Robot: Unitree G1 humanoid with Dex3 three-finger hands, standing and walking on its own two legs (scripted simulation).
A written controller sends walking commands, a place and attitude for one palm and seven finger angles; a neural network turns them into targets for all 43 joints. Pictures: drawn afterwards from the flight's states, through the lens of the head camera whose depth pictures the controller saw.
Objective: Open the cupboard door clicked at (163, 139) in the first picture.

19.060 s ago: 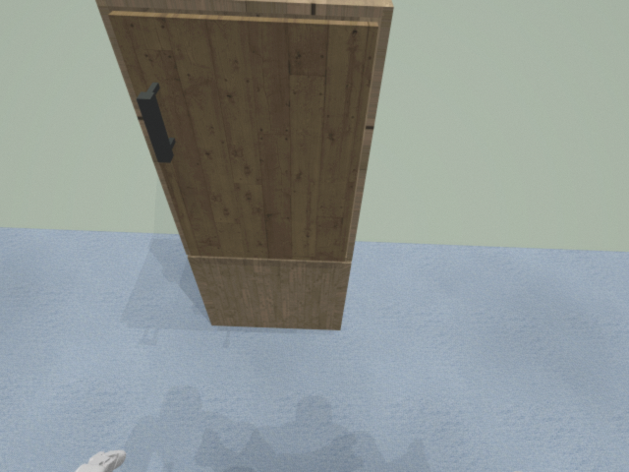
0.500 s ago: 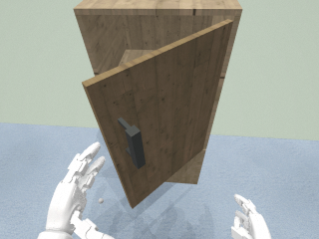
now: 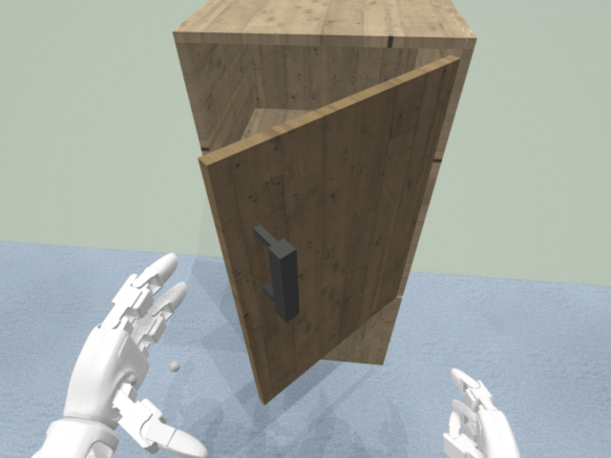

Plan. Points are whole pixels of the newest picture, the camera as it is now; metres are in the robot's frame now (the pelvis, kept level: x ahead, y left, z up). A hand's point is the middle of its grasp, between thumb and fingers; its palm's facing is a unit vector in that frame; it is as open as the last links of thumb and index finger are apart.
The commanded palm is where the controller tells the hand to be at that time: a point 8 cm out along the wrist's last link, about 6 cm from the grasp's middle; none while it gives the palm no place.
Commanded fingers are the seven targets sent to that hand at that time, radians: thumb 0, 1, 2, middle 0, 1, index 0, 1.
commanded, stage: draw the hand back to the body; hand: left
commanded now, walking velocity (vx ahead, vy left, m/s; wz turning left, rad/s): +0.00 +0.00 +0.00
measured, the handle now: (275, 273) +0.32 +0.07 +0.11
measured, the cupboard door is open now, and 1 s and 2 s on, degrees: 46 46 46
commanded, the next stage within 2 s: step back with the hand held close in 1.16 s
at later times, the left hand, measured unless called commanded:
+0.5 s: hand (94, 326) +0.20 +0.23 +0.16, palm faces +0.32 -0.88 -0.36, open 12.5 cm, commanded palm +0.15 +0.28 +0.18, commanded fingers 0.00 0.44 0.70 -0.18 -0.30 -0.18 -0.30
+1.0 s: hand (74, 295) +0.22 +0.26 +0.17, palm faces +0.43 -0.82 -0.38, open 7.6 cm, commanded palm +0.17 +0.30 +0.20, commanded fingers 0.00 0.90 0.90 -0.20 -0.30 -0.20 -0.30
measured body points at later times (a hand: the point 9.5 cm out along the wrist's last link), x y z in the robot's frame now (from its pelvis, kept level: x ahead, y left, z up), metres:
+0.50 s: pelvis +0.01 +0.01 +0.03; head -0.01 +0.00 +0.48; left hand +0.18 +0.28 +0.18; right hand +0.19 -0.20 -0.05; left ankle +0.01 +0.12 -0.71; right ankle -0.01 -0.11 -0.71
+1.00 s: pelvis +0.03 +0.00 +0.03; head +0.01 -0.01 +0.48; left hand +0.19 +0.30 +0.20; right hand +0.21 -0.22 -0.05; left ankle +0.01 +0.12 -0.71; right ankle -0.01 -0.11 -0.71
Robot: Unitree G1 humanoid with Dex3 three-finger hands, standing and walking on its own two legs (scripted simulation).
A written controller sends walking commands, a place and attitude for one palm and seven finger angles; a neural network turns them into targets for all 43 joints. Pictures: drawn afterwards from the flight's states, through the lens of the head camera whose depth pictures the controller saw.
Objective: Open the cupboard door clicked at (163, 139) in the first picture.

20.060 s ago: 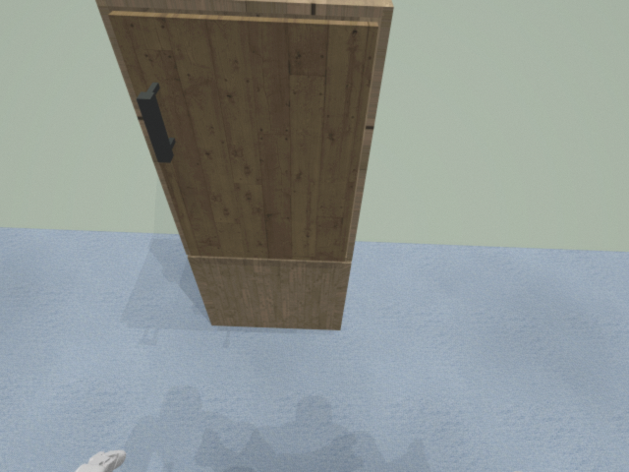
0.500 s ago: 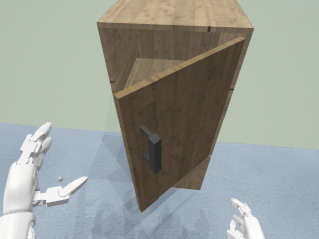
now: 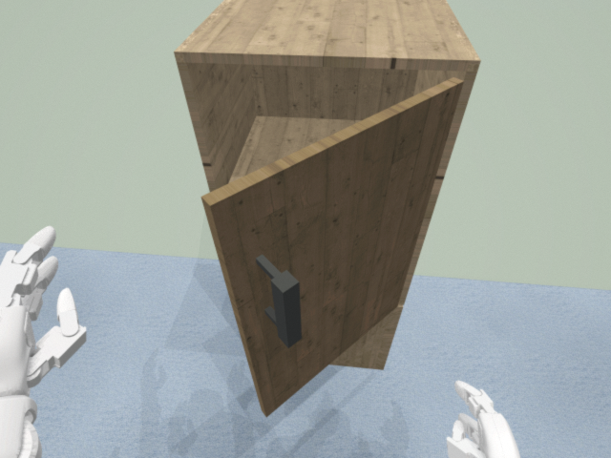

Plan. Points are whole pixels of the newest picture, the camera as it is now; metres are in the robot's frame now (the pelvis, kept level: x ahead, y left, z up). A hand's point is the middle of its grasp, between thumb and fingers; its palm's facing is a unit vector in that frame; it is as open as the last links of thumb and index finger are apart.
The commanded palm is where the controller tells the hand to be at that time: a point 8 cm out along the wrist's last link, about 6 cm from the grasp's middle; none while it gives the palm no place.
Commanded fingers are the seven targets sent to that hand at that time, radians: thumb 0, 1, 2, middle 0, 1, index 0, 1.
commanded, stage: draw the hand back to the body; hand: left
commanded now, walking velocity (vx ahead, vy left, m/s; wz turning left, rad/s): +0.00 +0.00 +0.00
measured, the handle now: (277, 301) +0.29 +0.08 +0.08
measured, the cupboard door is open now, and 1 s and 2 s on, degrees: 46 46 46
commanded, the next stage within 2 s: step back with the hand held close in 0.16 s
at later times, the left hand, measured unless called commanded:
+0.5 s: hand (70, 339) +0.18 +0.26 +0.15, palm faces +0.38 -0.79 -0.48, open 7.4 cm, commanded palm +0.12 +0.30 +0.17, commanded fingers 0.00 0.90 0.90 -0.20 -0.30 -0.20 -0.30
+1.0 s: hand out of the picture +0.06 +0.29 +0.15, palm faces +0.47 -0.73 -0.49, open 7.4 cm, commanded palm -0.01 +0.32 +0.17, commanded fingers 0.00 0.90 0.90 -0.20 -0.30 -0.20 -0.30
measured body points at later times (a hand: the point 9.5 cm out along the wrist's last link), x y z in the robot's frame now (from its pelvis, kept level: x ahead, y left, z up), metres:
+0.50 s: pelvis -0.03 +0.00 +0.00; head -0.01 -0.01 +0.45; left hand +0.15 +0.30 +0.17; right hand +0.17 -0.23 -0.08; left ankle -0.02 +0.12 -0.74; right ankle -0.03 -0.12 -0.74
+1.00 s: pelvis -0.13 +0.02 -0.02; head -0.11 +0.02 +0.43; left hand +0.03 +0.32 +0.18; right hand +0.05 -0.21 -0.10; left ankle -0.02 +0.12 -0.74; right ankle -0.03 -0.11 -0.74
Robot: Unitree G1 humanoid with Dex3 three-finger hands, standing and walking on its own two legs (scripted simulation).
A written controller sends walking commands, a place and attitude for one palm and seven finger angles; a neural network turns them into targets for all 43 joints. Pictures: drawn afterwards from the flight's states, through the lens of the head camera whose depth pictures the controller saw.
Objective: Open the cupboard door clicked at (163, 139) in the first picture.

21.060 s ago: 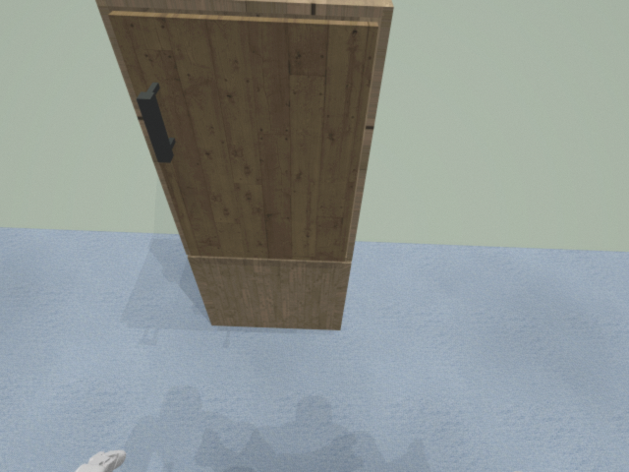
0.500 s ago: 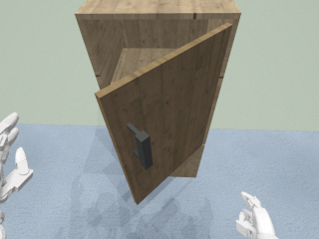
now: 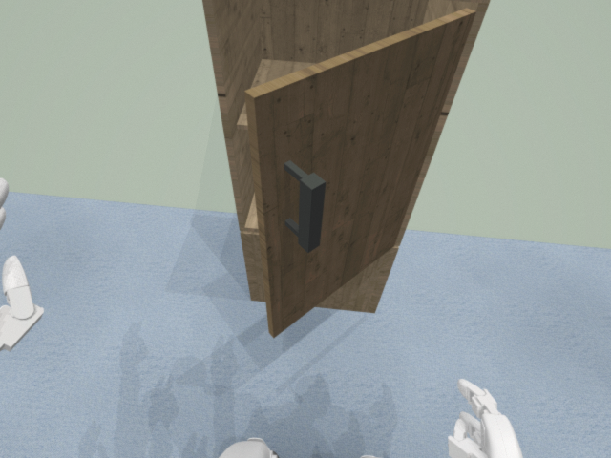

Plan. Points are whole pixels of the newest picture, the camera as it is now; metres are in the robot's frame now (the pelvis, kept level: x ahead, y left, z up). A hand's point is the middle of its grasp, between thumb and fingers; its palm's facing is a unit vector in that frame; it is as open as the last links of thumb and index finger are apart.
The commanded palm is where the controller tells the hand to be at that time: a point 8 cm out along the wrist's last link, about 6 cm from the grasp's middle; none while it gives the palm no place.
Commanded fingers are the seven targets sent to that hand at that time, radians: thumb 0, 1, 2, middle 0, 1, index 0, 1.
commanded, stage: step back with the hand held close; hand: left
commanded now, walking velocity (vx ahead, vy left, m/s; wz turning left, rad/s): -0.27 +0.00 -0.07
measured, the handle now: (300, 207) +0.42 +0.03 +0.10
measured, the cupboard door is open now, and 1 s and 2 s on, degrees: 46 46 46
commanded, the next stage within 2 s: stop stepping back and stand still in 0.20 s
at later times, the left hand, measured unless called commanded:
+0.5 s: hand out of the picture +0.06 +0.24 +0.19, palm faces +0.40 -0.79 -0.46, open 7.4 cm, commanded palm +0.01 +0.29 +0.19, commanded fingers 0.00 0.90 0.90 -0.20 -0.30 -0.20 -0.30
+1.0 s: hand out of the picture -0.02 +0.19 +0.19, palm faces +0.31 -0.77 -0.55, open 7.4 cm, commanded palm -0.06 +0.25 +0.19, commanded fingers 0.00 0.90 0.90 -0.20 -0.30 -0.20 -0.30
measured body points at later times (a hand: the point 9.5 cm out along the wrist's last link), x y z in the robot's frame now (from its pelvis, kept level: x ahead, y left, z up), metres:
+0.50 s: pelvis -0.14 +0.00 +0.00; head -0.12 +0.02 +0.45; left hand +0.04 +0.28 +0.22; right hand +0.04 -0.21 -0.07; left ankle +0.06 +0.10 -0.71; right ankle -0.28 -0.08 -0.73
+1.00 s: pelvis -0.23 -0.03 +0.01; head -0.24 -0.04 +0.45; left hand -0.04 +0.23 +0.22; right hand -0.12 -0.29 -0.09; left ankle -0.15 +0.10 -0.67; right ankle -0.20 -0.08 -0.72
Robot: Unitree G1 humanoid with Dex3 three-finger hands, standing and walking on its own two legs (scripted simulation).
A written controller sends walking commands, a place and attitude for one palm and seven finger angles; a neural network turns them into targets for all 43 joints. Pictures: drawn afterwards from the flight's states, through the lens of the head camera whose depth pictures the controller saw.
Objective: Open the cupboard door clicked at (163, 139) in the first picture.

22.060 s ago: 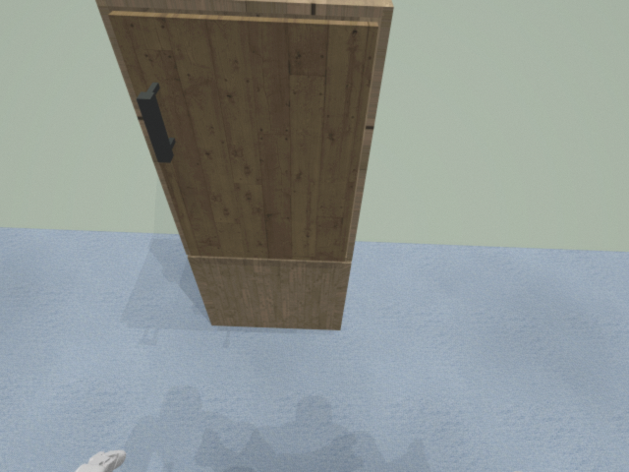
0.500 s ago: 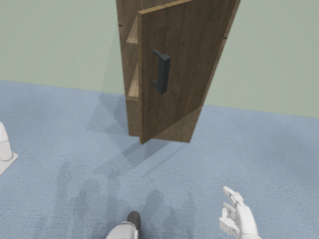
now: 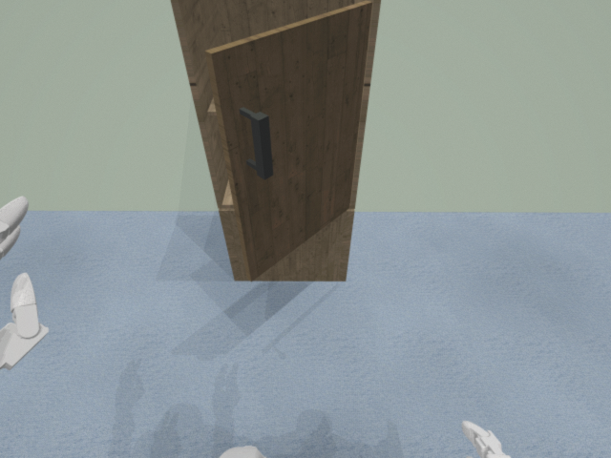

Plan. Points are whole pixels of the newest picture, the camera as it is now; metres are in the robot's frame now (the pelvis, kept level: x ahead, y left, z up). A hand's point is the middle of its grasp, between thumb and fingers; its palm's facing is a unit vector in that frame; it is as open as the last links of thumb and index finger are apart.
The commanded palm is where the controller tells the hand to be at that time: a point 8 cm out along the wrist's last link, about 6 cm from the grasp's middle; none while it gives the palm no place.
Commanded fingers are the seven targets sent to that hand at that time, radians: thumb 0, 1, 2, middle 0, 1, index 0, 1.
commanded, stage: stop stepping back and stand still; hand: left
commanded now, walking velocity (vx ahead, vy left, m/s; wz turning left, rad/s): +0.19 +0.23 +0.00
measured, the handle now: (255, 143) +0.64 +0.13 +0.09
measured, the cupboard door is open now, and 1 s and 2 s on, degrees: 46 46 46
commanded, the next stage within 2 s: let the arm hang, fingers relaxed in 0.34 s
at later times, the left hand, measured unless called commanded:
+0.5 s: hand (46, 338) +0.20 +0.27 +0.14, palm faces +0.37 -0.76 -0.54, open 7.4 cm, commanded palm none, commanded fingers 0.00 0.90 0.90 -0.20 -0.30 -0.20 -0.30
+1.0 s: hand out of the picture -0.05 +0.24 -0.15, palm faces +0.10 -0.96 -0.25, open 7.2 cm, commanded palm none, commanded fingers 0.00 0.90 0.90 -0.20 -0.30 -0.20 -0.30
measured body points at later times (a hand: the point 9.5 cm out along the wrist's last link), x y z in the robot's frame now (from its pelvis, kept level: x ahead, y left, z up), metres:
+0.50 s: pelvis -0.01 +0.00 +0.01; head +0.00 -0.02 +0.46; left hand +0.17 +0.31 +0.17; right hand +0.17 -0.26 -0.08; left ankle -0.04 +0.11 -0.73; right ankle +0.03 -0.04 -0.73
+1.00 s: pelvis -0.02 +0.04 +0.02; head +0.01 +0.04 +0.47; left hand -0.05 +0.29 -0.13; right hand -0.01 -0.19 -0.14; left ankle -0.03 +0.13 -0.73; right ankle +0.03 -0.04 -0.73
